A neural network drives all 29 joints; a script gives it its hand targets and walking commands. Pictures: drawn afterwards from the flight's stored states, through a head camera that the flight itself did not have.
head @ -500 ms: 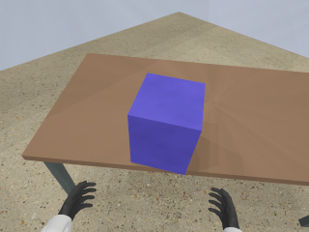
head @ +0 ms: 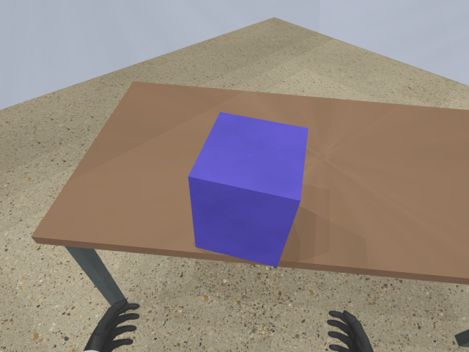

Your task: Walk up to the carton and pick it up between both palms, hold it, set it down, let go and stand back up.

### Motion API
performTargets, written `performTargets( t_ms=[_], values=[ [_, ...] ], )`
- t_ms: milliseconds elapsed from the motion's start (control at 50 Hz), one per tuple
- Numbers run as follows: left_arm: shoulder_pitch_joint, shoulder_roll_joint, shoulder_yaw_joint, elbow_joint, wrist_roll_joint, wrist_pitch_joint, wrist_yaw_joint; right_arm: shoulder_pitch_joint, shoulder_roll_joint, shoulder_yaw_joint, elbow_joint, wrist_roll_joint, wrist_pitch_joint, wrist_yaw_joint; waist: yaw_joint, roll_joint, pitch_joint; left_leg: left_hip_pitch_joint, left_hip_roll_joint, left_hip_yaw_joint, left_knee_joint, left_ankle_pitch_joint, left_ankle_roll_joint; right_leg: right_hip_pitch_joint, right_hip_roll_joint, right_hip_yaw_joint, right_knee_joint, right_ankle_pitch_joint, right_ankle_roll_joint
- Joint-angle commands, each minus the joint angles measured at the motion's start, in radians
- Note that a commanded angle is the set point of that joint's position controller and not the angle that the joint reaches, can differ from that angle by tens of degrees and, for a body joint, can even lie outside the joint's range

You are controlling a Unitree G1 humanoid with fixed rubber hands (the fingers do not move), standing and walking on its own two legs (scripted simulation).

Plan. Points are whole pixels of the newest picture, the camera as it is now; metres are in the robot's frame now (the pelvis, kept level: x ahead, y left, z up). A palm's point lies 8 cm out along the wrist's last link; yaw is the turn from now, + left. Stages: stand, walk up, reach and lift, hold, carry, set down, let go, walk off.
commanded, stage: set down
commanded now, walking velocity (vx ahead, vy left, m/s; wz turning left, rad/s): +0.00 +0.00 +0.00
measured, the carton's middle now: (249, 190) +0.48 +0.00 -0.02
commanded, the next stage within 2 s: let go in 0.26 s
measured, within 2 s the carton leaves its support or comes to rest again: neither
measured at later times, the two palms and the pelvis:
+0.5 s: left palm out of the picture +0.14 +0.22 -0.09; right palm out of the picture +0.14 -0.23 -0.09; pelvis -0.01 -0.01 +0.00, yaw +0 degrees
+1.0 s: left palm out of the picture +0.07 +0.25 -0.11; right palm out of the picture +0.08 -0.24 -0.12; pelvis -0.01 +0.00 -0.01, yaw +1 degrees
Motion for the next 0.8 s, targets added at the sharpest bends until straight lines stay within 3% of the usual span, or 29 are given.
performTargets(
  t_ms=[0, 220, 380, 480, 660, 680, 700, 740, 760, 780],
  values=[
    [-0.092, 0.113, 0.046, -0.127, 0.02, -0.027, 0.006, -0.077, -0.088, -0.026, -0.103, -0.01, -0.032, 0.003, 0.0, 0.074, -0.127, 0.038, -0.033, 0.033, -0.031, 0.296, -0.032, -0.003, 0.003, -0.002, -0.065, 0.176, -0.017],
    [-0.074, 0.067, 0.054, -0.115, 0.063, 0.048, 0.033, -0.081, -0.144, -0.051, -0.07, -0.053, 0.014, 0.04, -0.007, 0.05, -0.092, 0.045, -0.028, 0.025, -0.032, 0.332, -0.031, -0.02, 0.019, -0.025, -0.074, 0.146, -0.013],
    [-0.127, 0.078, 0.029, -0.153, 0.044, 0.05, 0.067, -0.112, -0.15, -0.078, -0.061, -0.077, -0.003, 0.064, -0.026, 0.02, -0.122, 0.006, -0.02, 0.034, -0.02, 0.202, -0.014, -0.044, 0.0, -0.008, -0.042, 0.15, -0.008],
    [-0.098, 0.078, 0.039, -0.126, 0.052, 0.05, 0.064, -0.093, -0.153, -0.062, -0.047, -0.064, -0.011, 0.065, -0.02, 0.017, -0.131, 0.009, -0.036, 0.036, -0.02, 0.207, -0.013, -0.02, -0.006, 0.004, -0.038, 0.206, -0.002],
    [-0.105, 0.074, 0.046, -0.11, 0.059, 0.07, 0.06, -0.092, -0.164, -0.063, -0.069, -0.068, 0.003, 0.065, -0.014, 0.016, -0.113, 0.009, -0.036, 0.042, -0.032, 0.181, -0.007, -0.035, -0.004, 0.005, -0.045, 0.176, -0.004],
    [-0.074, 0.026, 0.029, -0.144, 0.045, 0.07, 0.058, -0.076, -0.197, -0.091, -0.115, -0.061, 0.002, 0.062, 0.027, 0.0, -0.152, -0.056, -0.061, 0.049, 0.008, 0.186, -0.027, 0.006, -0.005, 0.007, -0.011, 0.171, 0.003],
    [-0.072, 0.042, 0.035, -0.127, 0.05, 0.077, 0.051, -0.063, -0.191, -0.08, -0.115, -0.059, 0.008, 0.059, 0.005, 0.011, -0.14, -0.053, -0.058, 0.051, 0.007, 0.175, -0.026, -0.005, -0.003, 0.009, -0.006, 0.185, 0.0],
    [-0.087, 0.051, 0.041, -0.136, 0.053, 0.08, 0.047, -0.063, -0.189, -0.081, -0.12, -0.057, 0.011, 0.055, 0.008, 0.008, -0.126, -0.062, -0.058, 0.05, 0.016, 0.163, -0.025, -0.02, -0.004, 0.007, 0.0, 0.172, 0.0],
    [0.078, 0.118, 0.073, 0.013, 0.096, -0.012, 0.059, 0.007, -0.23, -0.064, -0.021, -0.052, 0.104, 0.035, 0.033, 0.092, -0.2, -0.127, 0.027, -0.044, 0.075, 0.312, 0.024, -0.058, -0.061, 0.046, 0.059, 0.302, -0.006],
    [0.094, 0.133, 0.077, 0.027, 0.102, -0.051, 0.056, 0.046, -0.232, -0.066, -0.039, -0.049, 0.139, 0.03, 0.003, 0.077, -0.234, -0.059, 0.061, -0.067, 0.093, 0.351, 0.038, -0.048, -0.102, 0.069, 0.074, 0.351, -0.01]
  ],
)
